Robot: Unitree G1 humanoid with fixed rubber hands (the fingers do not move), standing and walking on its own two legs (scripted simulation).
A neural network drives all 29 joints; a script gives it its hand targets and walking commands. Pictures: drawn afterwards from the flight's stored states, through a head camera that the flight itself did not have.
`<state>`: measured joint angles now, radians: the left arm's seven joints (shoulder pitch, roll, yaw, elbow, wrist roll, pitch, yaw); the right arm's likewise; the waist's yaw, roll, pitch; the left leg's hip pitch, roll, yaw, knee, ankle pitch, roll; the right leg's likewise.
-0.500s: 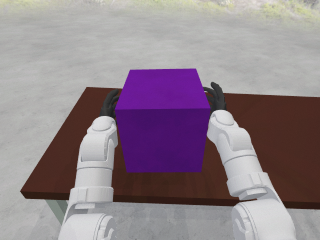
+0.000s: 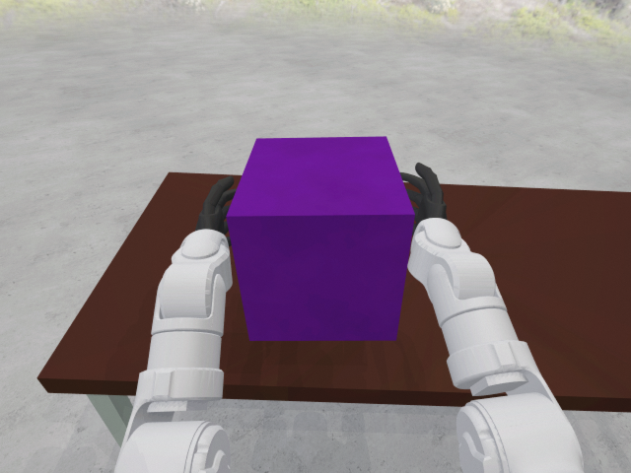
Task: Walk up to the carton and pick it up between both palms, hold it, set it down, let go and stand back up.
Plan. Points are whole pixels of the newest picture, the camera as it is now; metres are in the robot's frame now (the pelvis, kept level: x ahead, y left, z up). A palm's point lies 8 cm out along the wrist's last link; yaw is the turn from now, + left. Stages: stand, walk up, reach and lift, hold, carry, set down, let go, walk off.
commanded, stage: hold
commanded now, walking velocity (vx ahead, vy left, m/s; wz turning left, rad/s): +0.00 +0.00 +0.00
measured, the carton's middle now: (321, 232) +0.38 +0.00 +0.18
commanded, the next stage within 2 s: set down in 0.60 s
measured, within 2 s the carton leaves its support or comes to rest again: neither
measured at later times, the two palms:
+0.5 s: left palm (213, 238) +0.36 +0.13 +0.18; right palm (428, 225) +0.37 -0.13 +0.20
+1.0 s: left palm (196, 239) +0.39 +0.16 +0.16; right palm (395, 213) +0.42 -0.10 +0.18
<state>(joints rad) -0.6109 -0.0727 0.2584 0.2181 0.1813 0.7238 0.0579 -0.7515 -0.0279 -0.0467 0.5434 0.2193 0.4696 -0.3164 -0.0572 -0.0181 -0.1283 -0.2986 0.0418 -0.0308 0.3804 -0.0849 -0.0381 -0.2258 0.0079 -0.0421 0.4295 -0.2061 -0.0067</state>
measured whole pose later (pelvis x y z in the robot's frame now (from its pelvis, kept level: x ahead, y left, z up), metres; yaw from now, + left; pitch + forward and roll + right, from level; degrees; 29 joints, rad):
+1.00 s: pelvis +0.02 +0.00 +0.00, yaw +0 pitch +0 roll +0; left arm -0.61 -0.07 0.26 0.29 0.34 0.51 0.02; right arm -0.78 0.03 -0.12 0.69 0.02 0.20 -0.21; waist 0.00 -0.08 -0.05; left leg -0.25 0.04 -0.03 0.33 -0.08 -0.04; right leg -0.18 0.00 -0.04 0.40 -0.22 -0.01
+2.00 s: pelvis +0.04 -0.02 +0.01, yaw +0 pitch +1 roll +0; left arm -0.57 -0.10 0.26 0.47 0.33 0.32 0.08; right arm -0.77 0.04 -0.24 0.93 -0.11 -0.09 -0.15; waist 0.05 -0.05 0.01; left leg -0.21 0.06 -0.03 0.30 -0.10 -0.07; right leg -0.14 0.02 -0.04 0.35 -0.23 -0.03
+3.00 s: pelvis +0.06 -0.03 +0.00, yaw -1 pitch +13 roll +0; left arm -0.57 -0.13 0.29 0.63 0.32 0.05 0.16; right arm -0.82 0.03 -0.39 1.06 -0.26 -0.29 -0.08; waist 0.10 -0.02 -0.01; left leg -0.44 0.08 -0.03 0.33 -0.11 -0.08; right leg -0.36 0.05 -0.04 0.35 -0.21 -0.05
